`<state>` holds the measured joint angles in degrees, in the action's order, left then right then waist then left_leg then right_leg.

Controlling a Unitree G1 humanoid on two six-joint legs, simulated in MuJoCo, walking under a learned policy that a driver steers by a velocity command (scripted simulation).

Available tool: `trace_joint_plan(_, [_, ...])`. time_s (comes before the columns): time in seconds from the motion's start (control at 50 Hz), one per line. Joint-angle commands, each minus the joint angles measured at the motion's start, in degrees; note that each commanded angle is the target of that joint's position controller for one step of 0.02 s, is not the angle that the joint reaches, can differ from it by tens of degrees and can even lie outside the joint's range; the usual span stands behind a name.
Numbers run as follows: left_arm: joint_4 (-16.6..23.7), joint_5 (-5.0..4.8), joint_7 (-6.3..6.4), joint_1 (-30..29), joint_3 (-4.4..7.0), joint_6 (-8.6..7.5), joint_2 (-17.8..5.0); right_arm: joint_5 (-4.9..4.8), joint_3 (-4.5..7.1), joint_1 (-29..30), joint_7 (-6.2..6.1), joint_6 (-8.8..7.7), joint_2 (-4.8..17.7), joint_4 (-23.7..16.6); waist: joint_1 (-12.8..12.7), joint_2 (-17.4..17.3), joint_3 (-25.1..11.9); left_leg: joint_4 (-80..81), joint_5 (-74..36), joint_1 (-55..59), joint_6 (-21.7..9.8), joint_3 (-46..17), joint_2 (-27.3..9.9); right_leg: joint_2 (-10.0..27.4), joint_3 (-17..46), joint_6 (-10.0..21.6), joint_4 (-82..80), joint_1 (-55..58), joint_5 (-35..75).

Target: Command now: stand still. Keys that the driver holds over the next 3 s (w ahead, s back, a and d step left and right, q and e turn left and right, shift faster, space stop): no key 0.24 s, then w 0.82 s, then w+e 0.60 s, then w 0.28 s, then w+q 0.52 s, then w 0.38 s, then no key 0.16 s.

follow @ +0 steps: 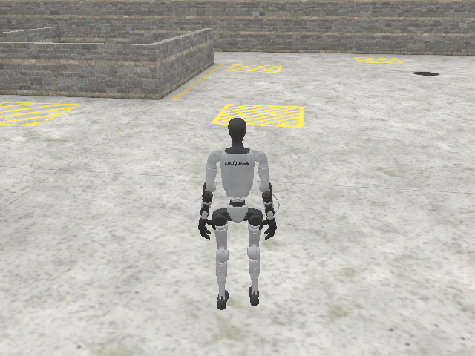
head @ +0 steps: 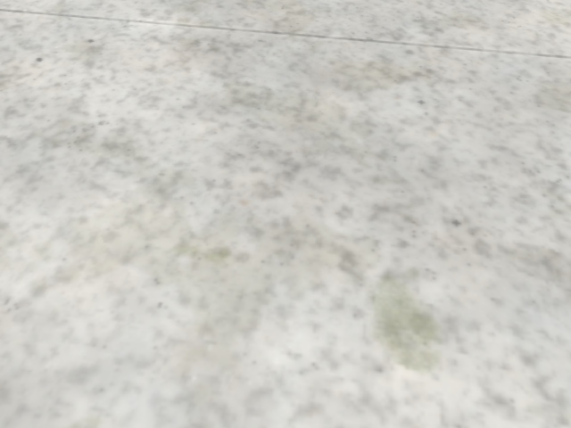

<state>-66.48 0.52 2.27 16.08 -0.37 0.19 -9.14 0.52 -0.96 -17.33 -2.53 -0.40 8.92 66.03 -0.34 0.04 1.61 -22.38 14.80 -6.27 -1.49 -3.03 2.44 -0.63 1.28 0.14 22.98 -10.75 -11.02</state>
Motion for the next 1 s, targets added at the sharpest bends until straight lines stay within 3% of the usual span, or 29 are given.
trace_joint_plan(0.02, [0.30,0.00,0.18,3.88,0.67,-0.18,-4.49,0.01,0.67,-4.36,-0.18,-0.19,4.45,-0.36,-0.02,-0.16,2.69,4.33,-7.93,-4.92,-1.58,-4.69,-6.05,5.05,4.54,1.78,-2.96,1.61,5.99])
trace_joint_plan(0.24, [0.05,0.00,0.28,4.59,0.79,-0.19,-3.80,0.02,0.80,-5.41,-0.29,-0.26,3.70,-0.38,0.00,-0.21,2.97,4.07,-8.27,-4.82,-1.55,-4.53,-6.09,5.02,4.47,1.80,-2.75,1.61,6.33])
trace_joint_plan(0.28, [0.07,0.17,0.21,4.71,0.86,-0.04,-3.69,0.23,0.97,-6.03,-0.25,-0.13,3.87,-0.29,0.14,-0.55,2.47,5.19,2.29,-5.21,-2.08,-4.57,-5.06,3.58,3.81,2.07,-2.67,1.36,-3.08])
trace_joint_plan(0.32, [1.07,0.44,-0.09,4.26,1.42,0.27,-4.40,0.33,1.98,-6.37,-0.08,0.38,5.94,-0.94,0.50,-2.66,4.56,5.31,19.65,-7.69,-4.38,-6.46,-4.59,0.69,1.94,3.43,1.43,-2.67,-17.48])
trace_joint_plan(0.36, [3.00,1.01,-0.68,2.05,1.38,0.11,-3.24,0.35,2.65,-9.00,0.13,0.60,6.80,-1.24,2.14,-5.09,8.98,8.35,31.39,-7.97,-7.46,-13.05,-8.11,-1.13,0.64,3.95,7.16,-11.14,-22.71])
trace_joint_plan(0.38, [4.25,1.34,-1.04,0.61,1.08,-0.41,-1.67,0.33,3.11,-11.27,0.10,0.46,7.66,-0.82,3.05,-7.98,9.85,11.47,34.30,-5.89,-9.55,-18.64,-11.94,-2.03,-1.91,3.65,12.40,-14.67,-19.06])
trace_joint_plan(0.4, [5.44,1.90,-1.34,-0.57,0.94,-1.11,-1.13,0.42,3.65,-11.87,0.10,0.23,8.52,-0.69,3.27,-9.43,10.94,13.42,33.72,-4.84,-11.55,-22.93,-15.80,-0.95,-3.96,3.52,16.13,-16.97,-14.51])
trace_joint_plan(0.42, [6.55,1.89,-1.58,-1.85,1.15,-1.86,-1.88,0.55,3.93,-11.58,0.23,-0.09,8.59,-1.02,3.33,-8.72,11.19,14.37,30.94,-5.20,-12.62,-24.45,-17.40,0.51,-3.69,3.63,18.11,-17.75,-13.01])
trace_joint_plan(0.46, [7.72,1.36,-2.25,-0.84,1.59,-3.23,-2.65,0.79,4.40,-9.58,0.56,-0.87,9.20,-1.92,1.52,-7.75,10.41,12.70,24.84,-5.72,-12.50,-21.99,-17.02,1.43,-3.70,4.24,15.23,-15.25,-14.07])
trace_joint_plan(0.5, [5.29,0.27,-2.45,7.87,1.99,-4.27,-1.77,0.05,4.40,-4.78,0.78,-1.47,8.11,-3.47,-3.46,-5.99,9.29,7.04,18.49,-14.62,-9.53,-14.59,-12.14,-1.02,-5.44,4.79,4.09,1.76,-9.08])
trace_joint_plan(0.52, [3.02,0.20,-2.12,14.57,2.71,-4.61,-3.04,0.13,4.08,-2.22,0.93,-2.07,6.66,-4.79,-6.17,-2.07,7.92,-0.23,13.82,-21.34,-7.55,-9.67,-8.45,0.33,-1.38,4.97,-0.01,12.72,-8.23])
trace_joint_plan(0.54, [1.70,0.70,-1.58,22.28,4.41,-4.95,-9.05,-0.31,2.87,0.03,1.52,-2.93,2.34,-7.09,-9.14,12.09,4.77,-19.33,10.57,-30.11,-4.34,1.27,-0.29,12.73,19.46,8.09,-10.77,20.97,-21.69])
trace_joint_plan(0.56, [-0.26,0.20,-1.79,27.41,5.41,-4.19,-12.31,1.24,3.41,0.31,2.04,-3.33,4.49,-8.82,-8.51,16.14,4.24,-32.79,16.49,-36.33,-3.79,4.58,1.24,21.70,35.54,11.92,-15.38,21.17,-25.68])
trace_joint_plan(0.58, [1.57,0.53,-1.77,21.01,4.52,-3.88,-8.77,2.40,3.81,1.09,2.54,-3.36,5.97,-8.58,-4.71,6.52,8.04,-40.04,12.83,-37.32,-4.40,2.09,-2.82,21.26,32.57,12.01,-14.78,15.65,-25.91])
trace_joint_plan(0.6, [3.71,0.65,-1.97,15.73,4.10,-4.20,-7.51,2.01,3.40,1.23,3.10,-3.75,3.99,-8.40,-2.79,2.79,9.32,-41.49,7.37,-36.62,-4.39,1.30,-4.67,19.27,27.36,11.56,-15.29,11.54,-21.67])
trace_joint_plan(0.62, [5.00,0.71,-1.95,12.45,3.81,-4.63,-6.84,1.44,3.29,1.13,3.56,-4.14,3.23,-8.22,-1.24,1.80,8.89,-40.84,3.12,-34.94,-3.99,1.35,-6.00,16.93,22.26,10.76,-16.30,9.84,-15.97])
trace_joint_plan(0.66, [4.87,0.52,-1.69,12.22,2.90,-5.57,-4.73,1.68,3.78,1.24,4.19,-3.75,4.14,-8.22,-0.13,2.61,6.90,-39.26,-1.06,-33.58,-2.81,3.15,-6.55,13.37,14.19,9.61,-16.44,10.69,-2.70])
trace_joint_plan(0.7, [3.39,0.32,-1.51,15.78,2.44,-6.08,-4.31,1.60,4.06,2.54,4.34,-3.04,4.31,-8.93,-0.03,3.94,5.27,-38.67,-2.60,-34.98,-2.12,5.37,-5.73,12.07,9.03,9.26,-14.40,13.58,13.27])
trace_joint_plan(0.74, [2.75,0.35,-1.41,17.74,2.00,-6.25,-4.24,1.40,3.88,7.10,4.32,-2.55,3.73,-10.85,-0.49,4.44,5.16,-35.83,-3.98,-36.15,-1.51,7.26,-5.00,11.16,5.67,9.27,-13.57,13.71,22.85])
trace_joint_plan(0.82, [2.82,0.45,-1.06,17.88,1.37,-6.41,-4.50,0.69,2.79,18.44,4.42,-2.35,2.33,-15.50,-1.94,5.66,7.53,-20.15,-8.69,-31.16,-1.56,10.74,-2.79,9.52,1.90,8.98,-14.32,9.76,29.88])
trace_joint_plan(0.86, [2.58,0.48,-0.83,18.04,1.49,-6.63,-5.71,0.42,2.71,19.90,4.23,-2.28,3.01,-16.51,-1.72,6.66,7.28,-14.52,-9.59,-25.84,-2.96,11.95,-1.46,10.45,1.23,8.93,-13.82,9.90,35.48])
trace_joint_plan(0.9, [2.65,0.45,-0.70,16.58,1.75,-6.98,-7.05,0.36,3.41,16.46,3.56,-2.45,4.99,-16.12,0.80,6.74,4.72,-12.27,-8.89,-19.06,-5.27,12.05,0.47,11.57,0.14,8.34,-8.57,12.13,49.16])
trace_joint_plan(0.94, [2.96,0.55,-0.54,14.72,2.21,-6.77,-8.45,0.24,4.88,3.95,2.76,-3.17,7.58,-12.24,6.24,6.40,-2.11,-9.72,-7.63,-7.15,-7.51,10.97,2.54,11.57,-0.81,7.52,5.98,14.20,56.92])
trace_joint_plan(0.96, [3.25,0.24,-0.71,13.64,2.36,-6.53,-8.82,0.65,5.72,-4.22,2.30,-3.57,8.80,-9.57,9.93,5.37,-5.88,-5.81,-8.97,3.32,-8.59,9.36,0.94,10.11,-1.88,6.99,17.07,9.79,49.91])
trace_joint_plan(0.98, [4.58,0.08,-1.13,14.66,1.77,-6.38,-6.27,2.12,7.03,-12.20,1.86,-3.79,13.32,-8.14,11.56,-0.40,-11.60,-4.36,1.80,15.04,-11.04,-4.65,-11.55,6.89,-3.71,6.71,34.19,-0.48,28.34])
trace_joint_plan(1.0, [5.02,-1.38,-1.88,21.91,1.09,-5.89,0.21,2.75,7.61,-11.49,2.45,-3.51,16.42,-8.76,6.11,-11.54,-16.32,3.33,5.06,25.36,-20.41,-35.53,-27.10,-4.18,-3.14,5.03,56.20,-19.54,-19.49])
